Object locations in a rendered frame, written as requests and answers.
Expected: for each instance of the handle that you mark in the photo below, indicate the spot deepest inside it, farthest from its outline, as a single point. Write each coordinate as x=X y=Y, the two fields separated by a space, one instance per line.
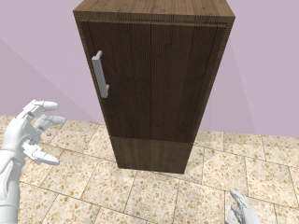
x=98 y=70

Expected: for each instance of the left robot hand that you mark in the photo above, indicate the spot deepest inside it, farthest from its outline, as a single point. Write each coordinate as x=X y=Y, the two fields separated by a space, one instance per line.
x=19 y=130

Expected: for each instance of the left robot forearm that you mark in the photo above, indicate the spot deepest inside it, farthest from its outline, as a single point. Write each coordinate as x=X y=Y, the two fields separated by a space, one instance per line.
x=11 y=164

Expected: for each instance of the right robot hand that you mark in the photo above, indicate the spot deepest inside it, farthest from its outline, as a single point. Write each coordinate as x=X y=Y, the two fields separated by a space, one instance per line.
x=244 y=214

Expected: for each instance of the cupboard door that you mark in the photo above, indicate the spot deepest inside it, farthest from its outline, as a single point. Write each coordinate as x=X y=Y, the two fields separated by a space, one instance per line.
x=158 y=74

